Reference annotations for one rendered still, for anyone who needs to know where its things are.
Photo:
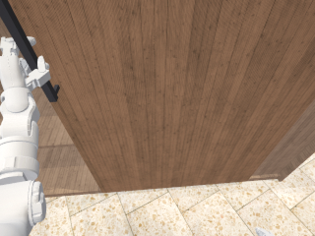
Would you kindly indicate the handle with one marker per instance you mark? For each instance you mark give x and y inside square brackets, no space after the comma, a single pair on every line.
[16,31]

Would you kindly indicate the left robot upper arm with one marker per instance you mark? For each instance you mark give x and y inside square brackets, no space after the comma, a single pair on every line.
[22,206]

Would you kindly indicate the robot left forearm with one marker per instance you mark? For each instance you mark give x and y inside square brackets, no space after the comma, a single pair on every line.
[19,136]

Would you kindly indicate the wardrobe door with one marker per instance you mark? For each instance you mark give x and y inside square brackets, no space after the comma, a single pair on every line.
[162,94]
[298,138]

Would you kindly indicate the left robot hand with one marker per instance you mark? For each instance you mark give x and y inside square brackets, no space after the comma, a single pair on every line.
[14,70]

